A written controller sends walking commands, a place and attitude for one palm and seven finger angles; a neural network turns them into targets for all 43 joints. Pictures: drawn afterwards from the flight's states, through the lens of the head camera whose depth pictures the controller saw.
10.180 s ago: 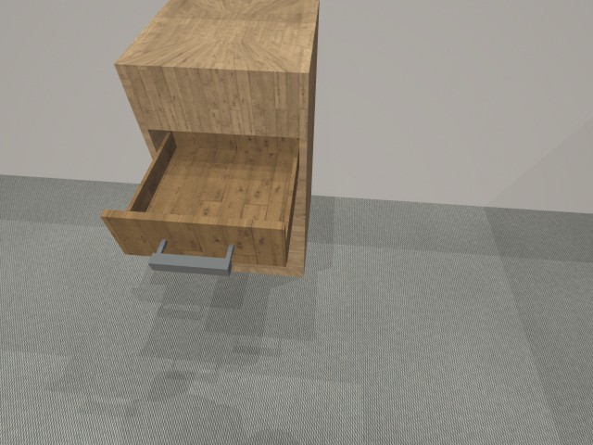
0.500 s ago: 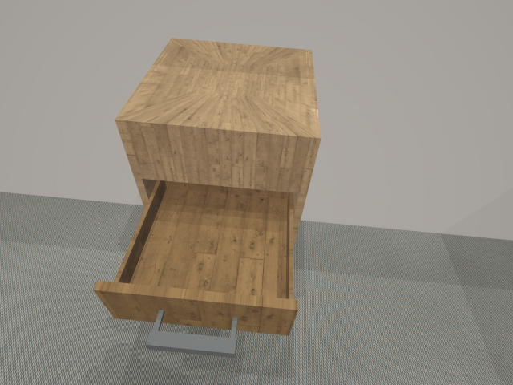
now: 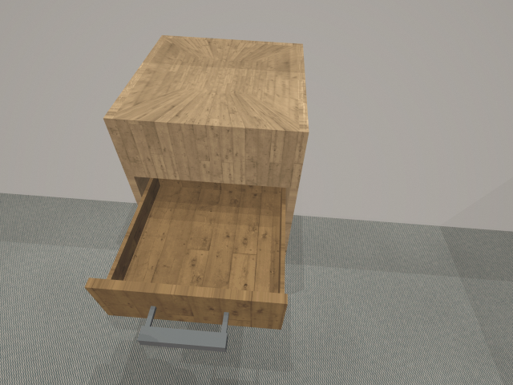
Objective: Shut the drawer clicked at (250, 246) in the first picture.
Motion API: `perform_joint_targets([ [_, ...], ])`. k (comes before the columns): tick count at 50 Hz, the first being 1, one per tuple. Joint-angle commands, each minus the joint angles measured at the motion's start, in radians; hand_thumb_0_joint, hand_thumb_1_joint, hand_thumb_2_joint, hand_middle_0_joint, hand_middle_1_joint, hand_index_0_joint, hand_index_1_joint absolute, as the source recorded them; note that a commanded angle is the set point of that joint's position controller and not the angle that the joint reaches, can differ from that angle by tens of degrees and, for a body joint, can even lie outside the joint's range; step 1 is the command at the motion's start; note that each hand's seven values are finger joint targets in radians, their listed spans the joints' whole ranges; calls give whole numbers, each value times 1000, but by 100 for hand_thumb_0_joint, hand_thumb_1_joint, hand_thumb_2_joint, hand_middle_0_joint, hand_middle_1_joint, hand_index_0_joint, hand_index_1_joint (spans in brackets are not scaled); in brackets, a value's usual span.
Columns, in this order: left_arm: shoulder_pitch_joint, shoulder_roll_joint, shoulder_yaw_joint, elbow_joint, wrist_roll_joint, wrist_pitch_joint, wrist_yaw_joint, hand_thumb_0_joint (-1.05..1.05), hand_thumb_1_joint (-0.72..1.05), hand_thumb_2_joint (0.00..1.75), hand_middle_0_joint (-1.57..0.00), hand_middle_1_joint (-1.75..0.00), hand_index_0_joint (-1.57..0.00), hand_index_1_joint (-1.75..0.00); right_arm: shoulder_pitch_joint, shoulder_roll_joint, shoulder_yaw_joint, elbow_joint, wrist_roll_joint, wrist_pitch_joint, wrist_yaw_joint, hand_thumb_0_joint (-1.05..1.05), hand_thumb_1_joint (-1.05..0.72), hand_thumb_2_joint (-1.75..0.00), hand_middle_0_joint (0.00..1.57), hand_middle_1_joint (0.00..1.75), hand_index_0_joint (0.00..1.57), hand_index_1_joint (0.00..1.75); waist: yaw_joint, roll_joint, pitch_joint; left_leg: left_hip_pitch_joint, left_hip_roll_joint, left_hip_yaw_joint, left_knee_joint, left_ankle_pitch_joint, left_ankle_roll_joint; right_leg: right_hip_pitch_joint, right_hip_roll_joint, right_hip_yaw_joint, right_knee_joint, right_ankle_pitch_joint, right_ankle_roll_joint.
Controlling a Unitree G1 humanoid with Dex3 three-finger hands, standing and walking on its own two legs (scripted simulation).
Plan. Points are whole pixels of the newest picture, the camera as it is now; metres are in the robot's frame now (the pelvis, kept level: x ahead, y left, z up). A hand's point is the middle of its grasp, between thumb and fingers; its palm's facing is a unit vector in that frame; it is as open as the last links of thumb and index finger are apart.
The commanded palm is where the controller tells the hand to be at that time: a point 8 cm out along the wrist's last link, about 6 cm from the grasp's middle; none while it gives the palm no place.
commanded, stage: raise the hand and make a fist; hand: left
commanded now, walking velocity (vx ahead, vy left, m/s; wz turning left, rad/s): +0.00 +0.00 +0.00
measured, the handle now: (186, 326) +0.26 +0.16 -0.17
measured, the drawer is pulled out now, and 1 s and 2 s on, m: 0.30 0.30 0.30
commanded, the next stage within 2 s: bring the fist close to the handle in 1.96 s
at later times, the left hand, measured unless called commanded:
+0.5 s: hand out of the picture +0.12 +0.12 -0.08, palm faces +0.02 -1.00 +0.02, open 5.8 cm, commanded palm +0.08 +0.19 -0.07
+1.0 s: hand out of the picture +0.11 +0.14 -0.07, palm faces +0.00 -1.00 -0.02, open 3.5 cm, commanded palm +0.06 +0.19 -0.07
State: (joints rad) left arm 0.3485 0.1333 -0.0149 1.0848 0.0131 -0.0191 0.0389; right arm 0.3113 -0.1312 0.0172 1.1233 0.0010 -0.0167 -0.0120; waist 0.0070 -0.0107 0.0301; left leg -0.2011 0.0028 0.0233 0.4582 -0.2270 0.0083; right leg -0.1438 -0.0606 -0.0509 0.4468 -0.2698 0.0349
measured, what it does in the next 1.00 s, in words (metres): lowers itself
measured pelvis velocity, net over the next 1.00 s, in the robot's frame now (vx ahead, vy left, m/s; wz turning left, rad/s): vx -0.05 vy -0.02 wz -0.01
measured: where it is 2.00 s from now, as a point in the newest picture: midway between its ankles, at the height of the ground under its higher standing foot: outside the picture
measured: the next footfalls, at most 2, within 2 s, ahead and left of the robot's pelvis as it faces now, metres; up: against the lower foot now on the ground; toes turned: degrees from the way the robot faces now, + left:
none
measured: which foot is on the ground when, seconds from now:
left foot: down 0.00-1.00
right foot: down 0.00-1.00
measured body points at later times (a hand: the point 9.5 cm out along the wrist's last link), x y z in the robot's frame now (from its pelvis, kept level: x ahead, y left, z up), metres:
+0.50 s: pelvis -0.04 -0.03 -0.11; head +0.00 -0.02 +0.34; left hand +0.11 +0.17 -0.08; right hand +0.22 -0.28 -0.11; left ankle +0.01 +0.11 -0.74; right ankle -0.02 -0.14 -0.74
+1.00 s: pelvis -0.05 -0.02 -0.13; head +0.02 -0.02 +0.32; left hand +0.10 +0.20 -0.07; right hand +0.13 -0.27 -0.20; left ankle +0.01 +0.11 -0.74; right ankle -0.02 -0.14 -0.74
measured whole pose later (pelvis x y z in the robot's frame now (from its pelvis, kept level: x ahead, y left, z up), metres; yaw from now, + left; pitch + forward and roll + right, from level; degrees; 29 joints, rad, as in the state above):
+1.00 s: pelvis -0.05 -0.02 -0.13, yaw +0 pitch +17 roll -2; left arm 0.72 0.16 0.09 -0.19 -0.25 -0.47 -0.27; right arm 0.23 -0.19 -0.08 0.56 0.04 -0.21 -0.06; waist 0.00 0.03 -0.18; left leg -1.09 0.05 -0.05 1.32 -0.53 -0.03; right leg -1.01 -0.03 -0.08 1.31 -0.59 -0.01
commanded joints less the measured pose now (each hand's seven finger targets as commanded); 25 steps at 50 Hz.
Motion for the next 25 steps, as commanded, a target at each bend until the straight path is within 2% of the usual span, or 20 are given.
perform_joint_targets([
  [1,84,95,16,-27,0,-6,6,0,90,90,-20,-30,-20,-30,65,-98,-19,-21,-3,-10,-5,0,-90,-90,20,30,20,30,-3,17,78,-29,77,-76,-101,72,25,-64,-48,54,-95,72,-61],
  [2,86,91,17,-27,0,-7,6,0,90,90,-20,-30,-20,-30,64,-98,-19,-21,-4,-10,-5,0,-90,-90,20,30,20,30,-2,13,77,-29,78,-76,-99,68,24,-68,-50,56,-92,71,-61],
  [3,81,127,21,3,18,-32,38,0,90,90,-20,-30,-20,-30,-40,-127,-19,-95,-7,-22,-3,0,-90,-90,20,30,20,30,20,-29,110,-114,87,-57,91,201,-14,-86,-86,104,-86,397,-54],
  [4,-611,271,63,-1569,-197,-240,21,0,90,90,-22,-32,-22,-32,-40,-304,-50,-446,36,-168,-45,0,-90,-90,20,30,20,30,-114,193,-407,222,0,-22,-31,207,10,-20,20,-3,24,284,-58],
  [5,-192,218,83,-1274,-111,-184,78,0,90,90,-24,-34,-24,-34,-124,-211,-25,-378,32,-267,-76,0,-90,-90,20,30,20,30,-4,267,-406,231,38,-4,-33,253,7,-67,56,-28,99,119,-80],
  [6,95,47,-10,-1113,-137,-54,112,0,90,90,-26,-37,-26,-37,-115,-182,-45,-372,54,-303,-63,0,-90,-90,20,30,20,30,-43,192,-235,65,41,-47,-59,154,-20,-170,56,-70,117,-12,-60],
  [7,57,-60,-97,-1140,-158,-45,93,0,90,90,-28,-39,-28,-39,-99,-200,-39,-363,57,-315,-61,0,-90,-90,20,30,20,30,-43,135,-99,-42,14,-40,-27,18,-12,-194,51,-73,98,2,-56],
  [8,25,-45,-98,-1186,-173,-86,77,0,90,90,-30,-41,-30,-41,-127,-214,-48,-417,54,-335,-66,0,-90,-90,20,30,20,30,-64,84,14,-130,7,-59,8,-95,-3,-253,49,-81,81,-45,-46],
  [9,35,-2,-62,-1148,-157,-135,65,0,90,90,-32,-43,-32,-43,-121,-241,-62,-435,37,-346,-65,0,-90,-90,20,30,20,30,-88,-41,21,-192,-1,-69,60,-147,3,-330,56,-84,96,-118,-41],
  [10,82,-39,-73,-1081,-152,-190,39,0,90,90,-34,-45,-34,-45,-122,-240,-71,-469,19,-354,-59,0,-90,-90,20,30,20,30,-87,-140,39,-264,-8,-70,125,-174,1,-422,64,-91,139,-185,-38],
  [11,168,-77,-77,-1036,-154,-254,-1,0,90,90,-36,-47,-36,-47,-136,-231,-84,-509,14,-364,-45,0,-90,-90,20,30,20,30,-52,-142,-2,-310,-15,-53,182,-175,-9,-459,63,-87,182,-220,-45],
  [13,379,-81,-24,-971,-184,-396,-101,0,90,90,-40,-52,-40,-52,-165,-208,-109,-576,5,-369,-16,0,-90,-90,20,30,20,30,29,-227,-101,-431,-12,-30,294,-172,-22,-522,63,-72,284,-274,-52],
  [14,413,-64,-1,-986,-203,-473,-162,0,90,90,-42,-54,-42,-54,-184,-206,-116,-606,6,-364,0,0,-90,-90,20,30,20,30,41,-226,-122,-491,-17,-21,346,-167,-25,-538,59,-54,326,-271,-56],
  [15,414,-7,65,-985,-214,-551,-218,0,90,90,-44,-56,-44,-56,-205,-207,-128,-627,8,-356,11,0,-90,-90,20,30,20,30,45,-209,-147,-547,-20,-12,405,-158,-28,-556,55,-33,372,-256,-60],
  [16,419,65,142,-963,-207,-623,-265,0,90,90,-46,-58,-46,-58,-215,-205,-136,-635,10,-346,27,0,-90,-90,20,30,20,30,58,-109,-158,-583,-24,-6,454,-140,-35,-573,51,-12,427,-215,-73],
  [17,421,80,160,-996,-207,-668,-297,0,90,90,-48,-60,-48,-60,-237,-202,-142,-676,11,-335,34,0,-90,-90,20,30,20,30,62,-49,-189,-611,-27,6,496,-144,-30,-597,47,-6,476,-207,-77],
  [18,410,93,172,-1039,-209,-669,-304,0,90,90,-50,-62,-50,-62,-262,-199,-144,-719,14,-320,33,0,-90,-90,20,30,20,30,70,-34,-211,-644,-32,19,520,-165,-20,-607,45,9,502,-217,-75],
  [20,387,90,164,-1161,-221,-620,-293,0,90,90,-54,-67,-54,-67,-280,-195,-141,-789,23,-281,19,0,-90,-90,20,30,20,30,74,-11,-284,-665,-36,25,553,-180,-7,-594,47,34,538,-211,-70],
  [22,301,123,173,-1323,-227,-588,-257,0,90,90,-58,-71,-58,-71,-273,-186,-136,-819,26,-249,0,0,-90,-90,20,30,20,30,60,74,-323,-670,-28,10,590,-206,-1,-631,48,66,550,-251,-73],
  [25,254,126,157,-1493,-229,-608,-226,0,90,90,-64,-78,-64,-78,-216,-162,-129,-815,20,-231,-22,0,-90,-90,20,30,20,30,19,114,-380,-662,-10,-9,665,-137,15,-658,55,89,570,-167,-72],
])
